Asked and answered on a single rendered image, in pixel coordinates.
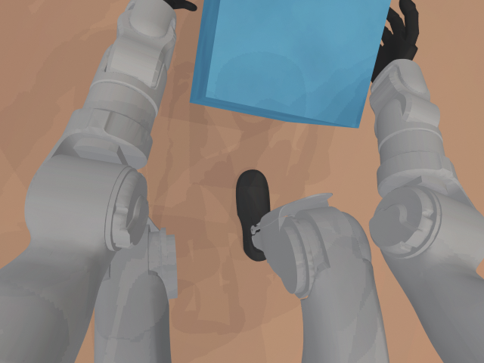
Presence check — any robot right forearm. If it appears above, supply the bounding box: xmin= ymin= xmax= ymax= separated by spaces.
xmin=369 ymin=59 xmax=476 ymax=209

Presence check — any left robot upper arm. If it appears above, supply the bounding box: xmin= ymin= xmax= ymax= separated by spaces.
xmin=0 ymin=154 xmax=149 ymax=363

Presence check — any right robot foot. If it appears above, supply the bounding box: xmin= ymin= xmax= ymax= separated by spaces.
xmin=236 ymin=169 xmax=271 ymax=262

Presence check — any right robot thigh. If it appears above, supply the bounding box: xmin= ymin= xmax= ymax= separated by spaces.
xmin=274 ymin=206 xmax=389 ymax=363

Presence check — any carton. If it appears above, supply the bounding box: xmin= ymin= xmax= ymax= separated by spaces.
xmin=189 ymin=0 xmax=391 ymax=129

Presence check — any robot left forearm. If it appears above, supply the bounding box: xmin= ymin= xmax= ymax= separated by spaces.
xmin=24 ymin=0 xmax=176 ymax=228

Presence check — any right robot upper arm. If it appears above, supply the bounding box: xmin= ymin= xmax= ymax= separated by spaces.
xmin=369 ymin=185 xmax=484 ymax=363

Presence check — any right robot hand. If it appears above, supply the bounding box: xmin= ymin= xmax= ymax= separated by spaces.
xmin=371 ymin=0 xmax=419 ymax=83

